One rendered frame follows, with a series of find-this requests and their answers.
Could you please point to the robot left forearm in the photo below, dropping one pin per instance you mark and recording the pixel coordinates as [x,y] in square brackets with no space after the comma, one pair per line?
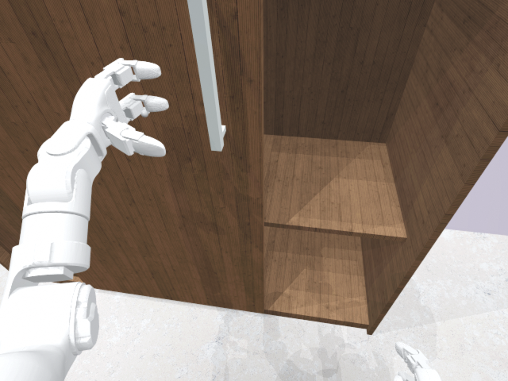
[53,241]

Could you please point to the robot right hand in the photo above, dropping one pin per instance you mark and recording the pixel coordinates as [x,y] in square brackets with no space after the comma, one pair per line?
[417,363]

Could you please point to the wardrobe door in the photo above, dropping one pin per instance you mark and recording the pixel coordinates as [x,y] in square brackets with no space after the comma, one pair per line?
[10,223]
[187,226]

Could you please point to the left robot upper arm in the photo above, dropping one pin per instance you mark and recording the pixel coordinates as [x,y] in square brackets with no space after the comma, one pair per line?
[43,329]

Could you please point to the handle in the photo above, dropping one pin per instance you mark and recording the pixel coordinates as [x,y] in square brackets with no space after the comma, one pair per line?
[200,25]

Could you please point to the robot left hand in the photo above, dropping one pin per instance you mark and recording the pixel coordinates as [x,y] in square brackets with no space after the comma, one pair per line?
[96,103]

